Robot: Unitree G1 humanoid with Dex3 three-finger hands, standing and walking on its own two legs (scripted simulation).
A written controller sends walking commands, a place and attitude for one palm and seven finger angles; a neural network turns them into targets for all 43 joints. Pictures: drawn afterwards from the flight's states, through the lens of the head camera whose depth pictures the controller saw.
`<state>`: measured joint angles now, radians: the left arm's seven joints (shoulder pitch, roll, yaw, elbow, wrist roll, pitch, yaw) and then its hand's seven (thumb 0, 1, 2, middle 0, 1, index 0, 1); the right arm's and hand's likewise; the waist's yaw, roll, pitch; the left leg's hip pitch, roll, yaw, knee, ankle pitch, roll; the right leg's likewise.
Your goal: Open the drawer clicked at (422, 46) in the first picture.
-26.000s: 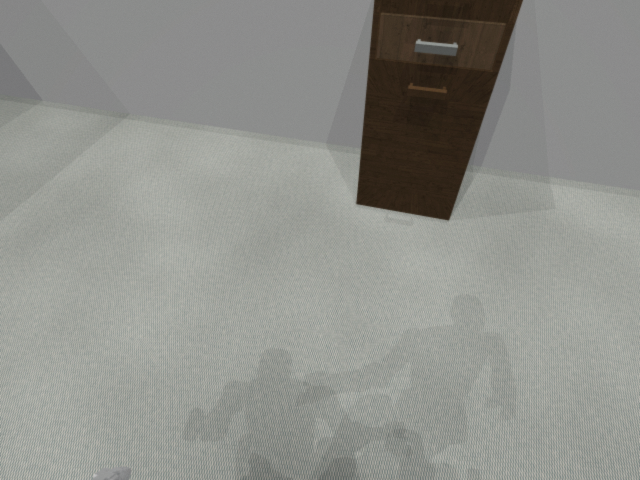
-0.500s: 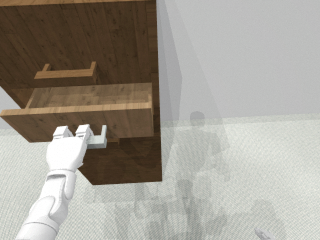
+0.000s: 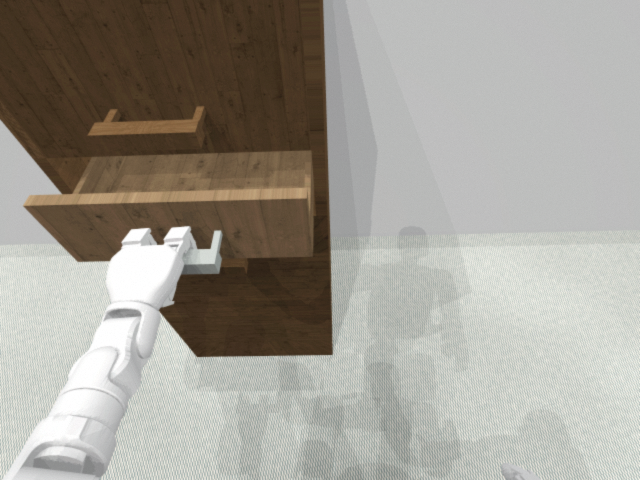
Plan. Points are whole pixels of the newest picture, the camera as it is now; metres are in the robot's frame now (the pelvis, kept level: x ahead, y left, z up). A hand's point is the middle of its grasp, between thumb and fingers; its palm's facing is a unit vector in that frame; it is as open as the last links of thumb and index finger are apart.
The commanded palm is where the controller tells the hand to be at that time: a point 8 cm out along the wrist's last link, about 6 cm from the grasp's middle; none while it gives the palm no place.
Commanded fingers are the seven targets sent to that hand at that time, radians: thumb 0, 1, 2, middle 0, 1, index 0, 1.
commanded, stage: pull the drawer open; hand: left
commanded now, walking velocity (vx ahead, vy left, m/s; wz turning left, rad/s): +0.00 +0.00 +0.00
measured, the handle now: (175, 249) +0.42 +0.23 +0.02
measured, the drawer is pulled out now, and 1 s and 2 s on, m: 0.09 0.16 0.30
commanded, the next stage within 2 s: open the thumb to release the handle in 1.92 s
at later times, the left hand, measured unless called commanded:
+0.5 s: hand (156, 323) +0.31 +0.24 +0.00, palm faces +0.01 -0.10 -0.99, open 6.2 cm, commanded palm +0.25 +0.26 +0.06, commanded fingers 0.00 0.90 0.90 -0.40 -1.35 -0.40 -1.35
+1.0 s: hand (153, 337) +0.29 +0.23 +0.00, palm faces -0.03 -0.07 -1.00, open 6.2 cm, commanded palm +0.24 +0.25 +0.06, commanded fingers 0.00 0.90 0.90 -0.40 -1.35 -0.40 -1.35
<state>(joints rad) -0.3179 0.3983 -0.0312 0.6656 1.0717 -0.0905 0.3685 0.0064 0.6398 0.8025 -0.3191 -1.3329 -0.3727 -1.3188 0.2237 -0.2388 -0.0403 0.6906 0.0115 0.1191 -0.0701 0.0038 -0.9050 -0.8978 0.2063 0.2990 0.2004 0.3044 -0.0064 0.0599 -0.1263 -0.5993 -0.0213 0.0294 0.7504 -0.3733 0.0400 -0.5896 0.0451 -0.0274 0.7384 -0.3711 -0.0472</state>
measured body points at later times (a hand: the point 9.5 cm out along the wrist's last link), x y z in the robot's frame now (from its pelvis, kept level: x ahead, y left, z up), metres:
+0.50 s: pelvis +0.02 +0.01 +0.00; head +0.06 -0.01 +0.45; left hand +0.31 +0.24 +0.05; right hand +0.14 -0.26 -0.11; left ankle -0.01 +0.10 -0.71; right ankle -0.01 -0.09 -0.71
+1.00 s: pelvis +0.02 +0.00 +0.01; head +0.05 -0.03 +0.45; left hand +0.29 +0.24 +0.06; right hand +0.21 -0.21 -0.11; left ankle -0.01 +0.10 -0.71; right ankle -0.01 -0.09 -0.71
